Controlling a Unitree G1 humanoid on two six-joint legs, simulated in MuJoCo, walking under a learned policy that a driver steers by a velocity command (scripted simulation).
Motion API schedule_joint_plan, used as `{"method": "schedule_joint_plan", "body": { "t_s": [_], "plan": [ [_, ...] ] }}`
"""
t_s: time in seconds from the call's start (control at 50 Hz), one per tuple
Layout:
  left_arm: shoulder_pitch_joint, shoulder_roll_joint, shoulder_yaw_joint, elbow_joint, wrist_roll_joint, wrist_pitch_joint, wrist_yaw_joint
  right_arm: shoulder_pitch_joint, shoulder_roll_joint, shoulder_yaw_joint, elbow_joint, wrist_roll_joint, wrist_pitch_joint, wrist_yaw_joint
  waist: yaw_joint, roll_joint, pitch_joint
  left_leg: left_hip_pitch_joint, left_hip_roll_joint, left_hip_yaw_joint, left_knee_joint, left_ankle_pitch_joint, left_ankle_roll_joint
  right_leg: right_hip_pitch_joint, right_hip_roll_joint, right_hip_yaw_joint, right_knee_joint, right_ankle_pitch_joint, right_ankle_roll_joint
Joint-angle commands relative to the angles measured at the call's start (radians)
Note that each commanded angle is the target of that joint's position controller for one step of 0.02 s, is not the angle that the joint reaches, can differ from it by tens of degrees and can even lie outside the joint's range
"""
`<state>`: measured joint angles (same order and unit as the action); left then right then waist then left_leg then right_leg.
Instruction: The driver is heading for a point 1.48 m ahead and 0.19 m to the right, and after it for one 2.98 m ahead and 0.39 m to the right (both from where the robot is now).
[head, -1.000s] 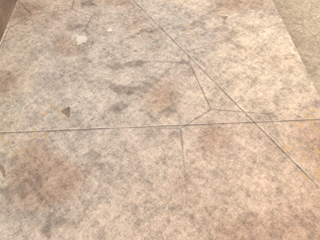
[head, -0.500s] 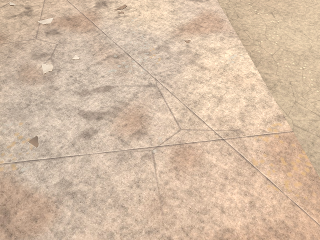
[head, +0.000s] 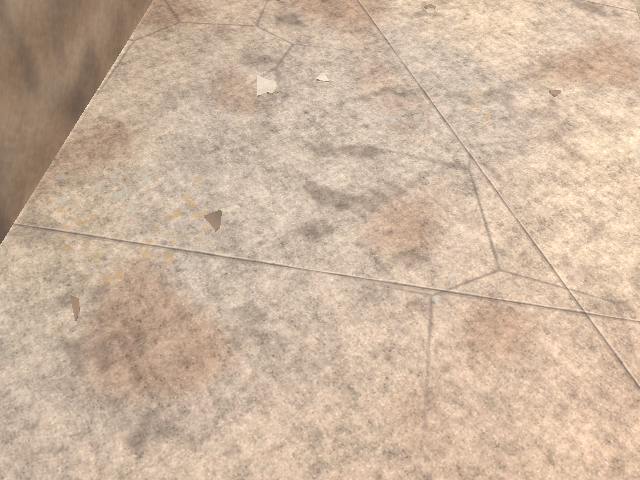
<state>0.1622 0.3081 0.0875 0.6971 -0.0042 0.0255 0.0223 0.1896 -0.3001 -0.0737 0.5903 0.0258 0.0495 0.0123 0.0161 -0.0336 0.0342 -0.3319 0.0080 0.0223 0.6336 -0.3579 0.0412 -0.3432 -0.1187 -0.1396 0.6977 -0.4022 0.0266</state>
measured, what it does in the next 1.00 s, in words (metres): walks ahead, turning right: right foot, then left foot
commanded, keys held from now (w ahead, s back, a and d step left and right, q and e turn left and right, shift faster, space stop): w+q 0.08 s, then w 0.04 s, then w+e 0.82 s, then w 0.06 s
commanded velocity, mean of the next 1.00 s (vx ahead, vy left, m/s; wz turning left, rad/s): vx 0.41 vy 0.00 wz -0.21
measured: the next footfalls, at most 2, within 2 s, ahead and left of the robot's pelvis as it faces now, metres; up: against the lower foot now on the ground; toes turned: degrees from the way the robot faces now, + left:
right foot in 0.52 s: +0.36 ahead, -0.12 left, +0.00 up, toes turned -3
left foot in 1.00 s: +0.68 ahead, +0.03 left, +0.00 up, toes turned -21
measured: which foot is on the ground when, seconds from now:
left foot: down 0.00-0.54, up 0.56-0.98, down 1.00-1.00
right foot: up 0.00-0.50, down 0.52-1.00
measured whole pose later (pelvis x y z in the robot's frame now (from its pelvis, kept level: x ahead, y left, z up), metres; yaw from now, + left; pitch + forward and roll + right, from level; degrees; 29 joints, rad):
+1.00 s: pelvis +0.49 -0.03 +0.00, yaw -18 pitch +2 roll -1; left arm 0.40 0.31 0.07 0.76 -0.02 -0.03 0.01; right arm 0.06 -0.29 -0.02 0.60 0.00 -0.12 0.02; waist 0.08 0.03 0.01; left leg -0.47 -0.01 -0.07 0.46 -0.04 0.00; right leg -0.05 0.11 0.23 0.50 -0.46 -0.05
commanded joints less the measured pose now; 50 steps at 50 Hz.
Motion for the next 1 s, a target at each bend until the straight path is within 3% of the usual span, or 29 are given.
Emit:
{"method": "schedule_joint_plan", "body": {
  "t_s": [0.02,0.04,0.06,0.08,0.1,0.14,0.2,0.28,0.42,0.46,0.48,0.5,0.52,0.54,0.56,0.58,0.6,0.62,0.64,0.66,0.68,0.72,0.78,0.84,0.9,0.96,0.98,1.0],
  "plan": [
    [-0.158,0.084,0.017,-0.147,0.002,-0.049,-0.011,0.222,-0.263,-0.072,-0.045,-0.037,-0.054,-0.002,-0.136,0.245,-0.104,0.327,0.379,-0.781,-0.443,-0.295,0.338,-0.552,0.109,0.204,0.462,-0.252,-0.007],
    [-0.17,0.123,0.029,-0.145,-0.026,-0.065,-0.017,0.174,-0.217,-0.054,-0.038,-0.042,-0.077,-0.004,-0.095,0.211,-0.028,0.285,0.349,-0.72,-0.474,-0.409,0.289,-0.57,0.075,0.231,0.46,-0.135,-0.036],
    [-0.134,0.138,0.038,-0.119,-0.019,-0.074,-0.017,0.125,-0.182,-0.042,-0.038,-0.028,-0.086,-0.011,-0.055,0.182,0.003,0.256,0.307,-0.638,-0.458,-0.369,0.237,-0.554,0.057,0.227,0.434,-0.033,-0.042],
    [-0.108,0.137,0.04,-0.094,0.0,-0.079,-0.014,0.09,-0.155,-0.03,-0.043,-0.019,-0.086,-0.019,-0.037,0.177,0.004,0.24,0.263,-0.558,-0.449,-0.29,0.202,-0.519,0.044,0.227,0.389,0.054,-0.031],
    [-0.083,0.125,0.038,-0.076,0.011,-0.084,-0.018,0.074,-0.141,-0.021,-0.044,-0.024,-0.086,-0.027,-0.02,0.184,-0.006,0.212,0.221,-0.485,-0.455,-0.223,0.18,-0.461,0.045,0.213,0.36,0.133,-0.019],
    [-0.058,0.091,0.028,-0.04,0.008,-0.094,-0.03,0.097,-0.12,-0.013,-0.03,-0.036,-0.097,-0.034,-0.02,0.159,-0.031,0.226,0.184,-0.385,-0.467,-0.067,0.163,-0.41,0.06,0.179,0.301,0.267,0.0],
    [-0.1,0.058,0.009,-0.026,0.0,-0.098,-0.037,0.148,-0.125,-0.014,0.004,-0.028,-0.115,-0.034,-0.054,0.15,-0.021,0.265,0.173,-0.283,-0.476,0.075,0.146,-0.385,0.057,0.163,0.137,0.375,0.017],
    [-0.162,0.054,-0.006,-0.039,-0.017,-0.097,-0.051,0.191,-0.153,-0.022,0.047,-0.026,-0.122,-0.028,-0.095,0.152,0.026,0.302,0.213,-0.238,-0.504,0.107,0.156,-0.389,0.05,0.164,0.0,0.413,0.02],
    [-0.224,0.042,-0.03,-0.08,-0.026,-0.111,-0.092,0.221,-0.162,-0.031,0.109,-0.017,-0.114,-0.022,-0.121,0.114,0.09,0.393,0.26,-0.119,-0.477,0.272,0.15,-0.397,0.061,0.141,-0.111,0.341,-0.053],
    [-0.207,0.052,-0.029,-0.087,-0.023,-0.115,-0.1,0.206,-0.178,-0.037,0.113,-0.013,-0.108,-0.026,-0.1,0.125,0.067,0.407,0.263,-0.082,-0.423,0.461,0.13,-0.323,0.088,0.11,-0.133,0.292,-0.086],
    [-0.171,0.071,-0.021,-0.084,-0.02,-0.115,-0.099,0.193,-0.19,-0.039,0.109,-0.014,-0.105,-0.029,-0.074,0.137,0.024,0.411,0.252,-0.055,-0.356,0.68,0.115,-0.237,0.122,0.08,-0.135,0.268,-0.106],
    [-0.083,0.099,-0.004,-0.065,-0.017,-0.113,-0.094,0.18,-0.197,-0.04,0.105,-0.015,-0.099,-0.034,-0.021,0.138,-0.05,0.404,0.226,-0.01,-0.226,0.907,0.091,-0.096,0.166,0.044,-0.149,0.272,-0.129],
    [0.064,0.143,0.022,-0.027,-0.02,-0.109,-0.084,0.183,-0.184,-0.033,0.1,-0.017,-0.094,-0.041,0.051,0.115,-0.149,0.332,0.183,0.044,-0.025,1.016,0.057,0.132,0.206,0.034,-0.17,0.304,-0.16],
    [0.233,0.208,0.044,-0.004,-0.026,-0.101,-0.07,0.194,-0.155,-0.016,0.077,-0.039,-0.101,-0.049,0.121,0.037,-0.259,0.09,0.153,0.063,0.268,0.762,0.008,0.446,0.065,0.253,-0.158,0.282,-0.223],
    [0.274,0.298,0.056,-0.001,-0.028,-0.105,-0.069,0.287,-0.027,0.025,0.032,-0.055,-0.128,-0.034,0.032,-0.25,-0.372,-0.321,-0.069,0.007,0.636,-0.124,-0.069,0.744,-0.206,0.859,-0.28,0.041,-0.416],
    [0.292,0.194,0.031,-0.004,-0.03,-0.106,-0.066,0.192,-0.112,0.013,0.042,-0.02,-0.161,-0.021,0.109,-0.137,-0.395,-0.437,-0.045,-0.156,0.741,-0.179,-0.058,0.78,-0.209,0.958,-0.39,-0.058,-0.402],
    [0.242,0.171,0.023,-0.009,-0.02,-0.104,-0.058,0.093,-0.15,0.005,0.006,0.014,-0.182,-0.01,0.113,-0.102,-0.25,-0.508,0.003,-0.146,0.737,-0.091,-0.042,0.676,-0.184,0.807,-0.405,0.013,-0.362],
    [0.187,0.162,0.019,-0.023,-0.017,-0.102,-0.054,0.054,-0.141,0.012,-0.003,0.001,-0.195,-0.012,0.082,0.0,-0.176,-0.48,0.047,-0.133,0.668,-0.018,-0.031,0.538,-0.143,0.698,-0.406,0.12,-0.336],
    [0.132,0.142,0.012,-0.037,-0.012,-0.099,-0.05,0.036,-0.14,0.007,-0.006,-0.028,-0.199,-0.016,0.045,0.039,-0.116,-0.433,0.072,-0.126,0.581,0.028,-0.038,0.406,-0.108,0.625,-0.423,0.227,-0.325],
    [0.099,0.123,0.003,-0.054,0.0,-0.099,-0.046,0.049,-0.14,0.003,-0.007,-0.037,-0.192,-0.016,0.008,0.019,-0.094,-0.368,0.089,-0.129,0.544,0.056,-0.044,0.314,-0.078,0.576,-0.451,0.301,-0.324],
    [0.077,0.12,0.002,-0.06,0.002,-0.097,-0.042,0.068,-0.132,0.003,-0.005,-0.04,-0.182,-0.014,-0.015,-0.007,-0.079,-0.338,0.092,-0.123,0.51,0.062,-0.057,0.257,-0.064,0.557,-0.473,0.345,-0.332],
    [0.07,0.122,0.002,-0.054,-0.008,-0.1,-0.033,0.086,-0.107,0.01,0.002,-0.045,-0.161,-0.015,-0.037,-0.012,-0.05,-0.314,0.093,-0.095,0.434,0.072,-0.087,0.158,-0.043,0.49,-0.494,0.431,-0.338],
    [0.09,0.151,0.011,-0.035,-0.016,-0.099,-0.019,-0.025,-0.067,0.028,-0.028,-0.052,-0.157,-0.017,-0.009,-0.012,-0.006,-0.27,0.063,-0.064,0.202,0.263,-0.117,0.054,0.025,0.396,-0.5,0.46,-0.296],
    [0.156,0.161,0.016,-0.009,-0.025,-0.088,-0.01,-0.152,-0.046,0.037,-0.049,-0.037,-0.168,-0.008,0.049,-0.027,-0.014,-0.161,0.002,-0.051,-0.017,0.454,-0.123,0.03,0.055,0.387,-0.47,0.393,-0.249],
    [0.198,0.158,0.017,0.011,-0.035,-0.077,-0.005,-0.19,-0.084,0.022,-0.06,-0.02,-0.176,0.001,0.052,-0.048,-0.023,-0.129,-0.008,-0.102,-0.12,0.452,-0.105,0.127,0.016,0.477,-0.404,0.326,-0.223],
    [0.185,0.15,0.02,0.011,-0.024,-0.066,-0.004,-0.117,-0.121,0.0,-0.042,-0.017,-0.183,0.003,0.002,-0.084,-0.045,-0.057,-0.002,-0.102,-0.153,0.334,-0.053,0.22,-0.023,0.538,-0.295,0.387,-0.191],
    [0.183,0.125,0.011,0.01,-0.018,-0.065,-0.007,-0.029,-0.138,-0.014,-0.019,-0.023,-0.187,0.0,-0.042,-0.078,-0.092,0.071,-0.002,-0.079,-0.19,0.334,-0.02,0.217,0.014,0.51,-0.201,0.473,-0.168],
    [0.189,0.073,-0.009,-0.002,-0.004,-0.066,-0.014,0.095,-0.171,-0.026,-0.008,-0.041,-0.191,-0.006,-0.099,-0.033,-0.219,0.294,0.101,-0.161,-0.159,0.305,0.039,0.151,0.064,0.461,0.013,0.425,-0.139]
  ]
}}
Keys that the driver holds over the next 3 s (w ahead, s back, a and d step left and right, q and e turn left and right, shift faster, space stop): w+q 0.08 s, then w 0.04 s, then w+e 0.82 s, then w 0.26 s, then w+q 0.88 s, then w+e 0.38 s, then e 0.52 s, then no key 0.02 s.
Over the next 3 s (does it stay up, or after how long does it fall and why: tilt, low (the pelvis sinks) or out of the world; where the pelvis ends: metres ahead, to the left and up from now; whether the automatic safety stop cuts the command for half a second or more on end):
stays up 1.45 -0.16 0.01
